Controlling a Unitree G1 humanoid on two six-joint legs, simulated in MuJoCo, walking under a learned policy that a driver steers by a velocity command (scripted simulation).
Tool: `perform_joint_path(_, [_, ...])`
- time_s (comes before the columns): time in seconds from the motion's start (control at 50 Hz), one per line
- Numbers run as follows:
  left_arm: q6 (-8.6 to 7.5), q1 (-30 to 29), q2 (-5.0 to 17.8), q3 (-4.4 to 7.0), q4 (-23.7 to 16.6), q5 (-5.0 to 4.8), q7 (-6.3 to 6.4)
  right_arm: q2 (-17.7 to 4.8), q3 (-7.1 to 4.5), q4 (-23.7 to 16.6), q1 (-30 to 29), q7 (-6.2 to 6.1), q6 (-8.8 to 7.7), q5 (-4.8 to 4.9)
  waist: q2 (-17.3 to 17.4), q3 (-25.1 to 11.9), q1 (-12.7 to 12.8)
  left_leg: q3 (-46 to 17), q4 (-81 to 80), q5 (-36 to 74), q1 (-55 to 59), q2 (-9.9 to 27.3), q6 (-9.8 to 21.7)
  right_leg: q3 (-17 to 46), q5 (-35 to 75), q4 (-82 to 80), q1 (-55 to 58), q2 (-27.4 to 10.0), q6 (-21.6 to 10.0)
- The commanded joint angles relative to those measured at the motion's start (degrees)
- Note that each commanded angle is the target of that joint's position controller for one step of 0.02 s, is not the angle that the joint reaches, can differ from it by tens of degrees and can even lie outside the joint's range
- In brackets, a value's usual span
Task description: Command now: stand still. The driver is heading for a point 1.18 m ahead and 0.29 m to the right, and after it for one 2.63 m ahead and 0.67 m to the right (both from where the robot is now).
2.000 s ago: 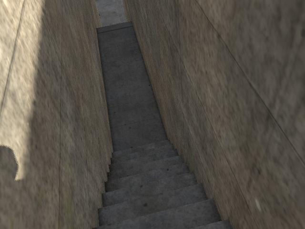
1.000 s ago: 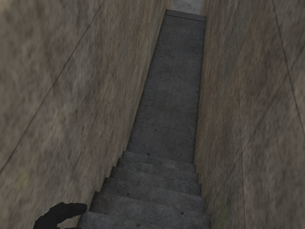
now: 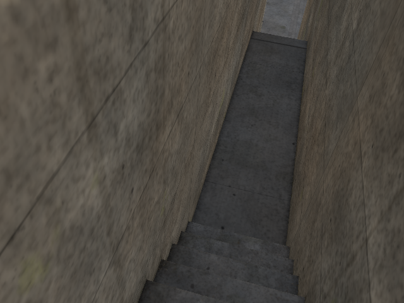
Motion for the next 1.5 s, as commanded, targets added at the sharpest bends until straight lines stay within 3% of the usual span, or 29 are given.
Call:
perform_joint_path(0.02, [0.13, 4.2, 3.6, 0.3, 0.3, 0.13, 0.1, -5.2, -0.91, -1.7, 2.2, -0.56, -1.53, -0.84, 5.6, 1.2, 0.9, -8.0, -2.2, 16.3, -0.3, 6.3, 1.0, 8.3, 7.2, -2.2, 0.3, -8.2, -2.1])
perform_joint_path(0.5, [0.41, 3.3, 4.0, -0.4, 2.7, 0.49, -0.05, -5.7, -1.2, -1.6, 2.8, 0.04, -1.99, -0.55, 4.3, 3.4, 1.2, -7.5, -3.1, 7.0, -1.9, 6.2, 1.2, 8.5, 3.0, -0.8, -3.7, -8.0, -1.5])
perform_joint_path(0.62, [0.72, 3.1, 3.6, -0.78, 2.7, 0.47, -0.3, -6.4, -1.61, -2.4, 3.2, 0.45, -1.82, -1.13, 5.4, 2.9, 0.9, -9.7, -7.2, -8.1, -3.1, 6.1, 1.4, 7.1, -2.6, -0.2, -4.8, -6.4, -2.0])
perform_joint_path(0.68, [1.01, 0.1, 5.7, 0.51, -0.9, 0.76, -0.65, -13.9, -5.32, -3.0, 9.2, 0.87, -0.52, -1.24, 11.8, 5.1, -2.5, -20.9, -11.7, -42.7, -1.4, 9.6, 8.9, -1.1, -20.2, 16.8, -19.9, 1.8, -5.7])
perform_joint_path(0.72, [-0.3, -8.2, 5.5, 0.92, -4.6, 0.84, -1.31, -13.8, -6.53, -3.3, 11.8, 0.46, -0.73, -1.82, 10.1, 8.9, -5.8, -28.6, -13.5, -37.0, 1.8, 14.6, 13.8, 3.6, -15.0, 24.0, -33.9, -0.3, -5.9])
perform_joint_path(0.8, [-1.3, -7.3, 4.6, 1.09, -6.6, 1.78, -1.08, -12.9, -7.53, -6.7, 5.3, 0.33, -3.13, -1.97, 9.4, -0.7, -2.1, -19.5, -10.8, -19.8, -4.1, 13.6, 13.4, 1.8, -6.5, 39.7, -27.8, -0.3, 0.1])
perform_joint_path(0.84, [-1.69, -4.5, 3.1, 1.12, -6.8, 2.71, -1.03, -13.0, -7.9, -6.9, 0.3, 1.34, -1.74, -0.56, 12.6, -4.3, 0.4, -16.9, -8.5, -18.0, -11.1, 14.6, 14.0, 3.2, 1.8, 46.4, -21.6, -2.9, 0.6])
perform_joint_path(0.94, [-1.65, -2.4, 5.9, 2.44, -9.8, 3.15, 0.23, -13.8, -6.92, -8.7, -3.7, 2.59, -2.36, -0.71, 8.2, -0.5, 2.6, -11.7, 1.5, -13.5, -20.6, 13.0, 14.0, 0.0, -4.9, 44.1, -18.0, -6.4, 5.3])
perform_joint_path(0.98, [-2.44, 8.4, 5.0, 2.67, -7.7, 2.35, 0.74, -15.7, -7.16, -10.5, -8.9, 3.04, -2.5, -0.82, 8.1, 0.4, 7.9, -8.1, 9.7, -8.7, -34.0, 10.7, 12.0, -7.5, -9.7, 39.9, -1.3, -2.9, 4.6])
perform_joint_path(1.0, [-2.36, 20.4, 4.4, 2.73, -3.9, 1.83, 0.71, -13.8, -6.15, -11.7, -16.0, 3.36, -2.11, -1.47, 2.8, 3.8, 15.5, -3.5, 25.7, -4.1, -41.1, 5.2, 11.2, -9.8, -9.2, 30.9, 6.8, -0.6, 3.7])
perform_joint_path(1.02, [-3.38, 32.0, 4.5, 2.29, -1.7, 2.68, -0.02, -9.4, -5.0, -13.1, -23.1, 2.86, -2.03, -1.9, -7.7, 6.9, 22.1, -2.8, 53.8, -6.2, -52.2, -4.5, 10.4, -2.3, -14.7, 26.6, 8.0, -2.1, 2.7])
perform_joint_path(1.04, [-5.19, 29.3, 6.8, 0.86, -3.9, 0.18, -1.33, -0.4, -2.18, -15.3, -22.0, 1.46, -2.55, -2.48, -20.6, 11.8, 15.4, -10.2, 66.4, -29.2, -71.0, -13.9, 9.9, 19.5, 8.5, 31.2, 5.8, -13.8, 1.5])
perform_joint_path(1.06, [-5.9, 28.9, 12.1, 2.43, -3.5, -1.05, -0.69, -1.1, -2.3, -15.6, -17.2, 1.71, -2.42, -4.12, -20.2, 9.2, 11.4, -17.0, 66.2, -24.6, -72.8, -13.2, 9.3, 36.7, 5.4, 17.0, 3.0, -21.3, 1.8])
perform_joint_path(1.08, [-6.86, 20.3, 11.5, 2.22, -6.2, -0.46, -0.37, -3.0, -2.69, -13.7, -13.1, 2.31, -2.19, -3.43, -11.0, 6.3, 5.0, -18.6, 64.3, -16.4, -67.8, -10.4, 6.7, 48.7, -13.7, 10.7, -4.5, -24.8, -1.7])
perform_joint_path(1.1, [-6.32, 10.7, 11.0, 2.18, -8.3, 2.24, 0.43, -8.7, -4.4, -10.6, -11.7, 3.04, -2.21, -3.79, 2.0, 7.4, 0.3, -19.2, 59.1, -3.6, -59.2, -6.3, 4.9, 40.9, -30.1, 11.7, -15.9, -23.7, -2.9])
perform_joint_path(1.12, [-6.97, 6.0, 9.5, 1.59, -8.9, 3.23, 0.31, -7.7, -4.44, -10.3, -12.6, 2.88, -1.34, -3.12, 0.5, 7.1, -1.6, -15.0, 61.0, 1.3, -53.8, -6.7, 3.2, 38.6, -20.8, 14.6, -22.8, -22.6, -3.6])
perform_joint_path(1.14, [-7.59, 5.9, 8.8, 1.42, -8.9, 2.82, -0.09, -7.3, -4.2, -9.5, -12.0, 2.74, -0.74, -3.12, 2.2, 6.5, -2.5, -11.9, 61.6, 4.7, -48.2, -6.7, 2.6, 32.7, -12.7, 19.2, -27.2, -20.2, -2.4])
perform_joint_path(1.16, [-8.48, 3.5, 8.3, 1.29, -8.1, 0.01, -0.3, -8.4, -4.05, -10.2, -10.6, 4.26, -0.85, -3.02, 10.8, 8.1, -6.0, -13.1, 51.4, 22.1, -43.4, -5.2, 2.3, 21.5, -20.2, 28.8, -33.0, -13.5, -1.2])
perform_joint_path(1.2, [-9.99, 3.8, 6.9, 0.35, -8.0, -2.4, -0.47, -5.6, -2.76, -11.8, -16.3, 5.46, -0.81, -2.64, 6.3, 7.1, -3.2, -4.2, 44.5, 41.6, -28.6, -7.3, 0.3, 15.5, -26.6, 25.7, -44.1, -9.1, -2.6])
perform_joint_path(1.24, [-10.36, 9.3, 7.9, 0.45, -7.2, -3.73, -0.52, -7.7, -3.06, -12.2, -19.4, 5.35, -1.24, -2.76, 0.5, 6.3, 0.5, -1.0, 39.6, 44.7, -22.3, -8.5, 0.3, 15.0, -23.3, 25.1, -40.2, -8.8, -5.0])
perform_joint_path(1.26, [-9.55, 10.8, 6.1, 0.03, -6.8, -3.08, 0.28, -7.7, -3.11, -12.4, -20.6, 5.35, -1.01, -2.75, -4.0, 7.4, 1.8, -1.1, 37.3, 41.3, -24.3, -9.0, 0.1, 14.1, -16.4, 30.6, -36.0, -7.8, -5.6])
perform_joint_path(1.34, [-7.11, 18.9, 3.7, 1.15, -3.8, 0.42, 0.88, -5.1, -1.54, -12.5, -21.9, 4.48, -0.94, -0.46, -3.4, 8.5, 8.3, 7.7, 15.3, 28.8, -19.9, -9.4, 0.1, 8.8, 4.9, 42.5, -21.8, -3.6, -5.5])
perform_joint_path(1.38, [-6.27, 17.7, 5.3, 1.64, -3.4, 0.05, 1.11, -6.3, -2.98, -8.9, -11.3, 3.67, -0.25, -2.59, -12.0, 1.1, 5.8, 2.6, 20.4, 24.6, -12.9, -8.2, 4.6, 10.1, 33.7, 55.0, -15.8, -5.8, -6.0])
perform_joint_path(1.4, [-5.55, 18.7, 3.0, 1.48, -3.6, 1.24, 1.09, -9.8, -3.47, -7.0, -8.9, 3.97, -0.81, -1.7, -1.4, 6.5, 5.5, 0.5, 2.9, 11.3, -8.3, -6.6, 5.5, 13.9, 36.2, 61.2, -22.5, -3.8, -5.1])
perform_joint_path(1.42, [-5.17, 13.7, 4.5, 2.27, -3.7, 1.27, 1.36, -10.4, -4.32, -4.2, 0.4, 3.78, -0.58, -2.42, 0.3, 6.3, -1.2, -0.7, -4.1, 13.4, 3.7, -5.5, 7.6, 10.7, 44.5, 75.0, -30.3, -4.7, -4.4])
perform_joint_path(1.44, [-4.93, 4.2, 5.6, 3.12, -5.3, 0.89, 1.22, -10.6, -4.59, -1.2, 11.5, 3.68, -0.36, -2.06, 7.9, 5.6, -10.7, -5.5, -15.3, 22.5, 18.0, 0.4, 13.4, 4.5, 15.1, 100.7, -45.6, 0.8, -4.2])
perform_joint_path(1.46, [-5.58, 0.6, 1.9, 2.08, -7.1, 2.69, 0.78, -10.9, -3.92, -0.8, 10.5, 4.11, -0.63, -0.93, 6.6, 1.2, -8.0, -11.7, 0.0, 39.3, 27.9, 8.1, 11.9, 3.2, -24.9, 105.8, -62.2, 2.1, -5.8])
perform_joint_path(1.48, [-6.58, 7.8, -1.2, 1.18, -8.7, 1.79, 1.13, -12.0, -3.93, -0.8, 10.3, 3.89, -1.07, -1.14, 8.9, -5.0, -2.1, -15.0, 17.4, 63.4, 35.2, 13.8, 13.8, 8.5, -27.8, 102.7, -70.7, 0.8, -6.6])
perform_joint_path(1.5, [-8.43, 9.5, 0.9, 1.56, -11.9, 0.64, 0.84, -15.0, -5.12, -0.7, 11.0, 3.17, -3.41, -1.2, 6.6, -9.6, 0.0, -19.8, 13.0, 44.0, 38.8, 19.1, 17.2, 16.9, -20.7, 83.9, -72.3, -2.7, -5.4])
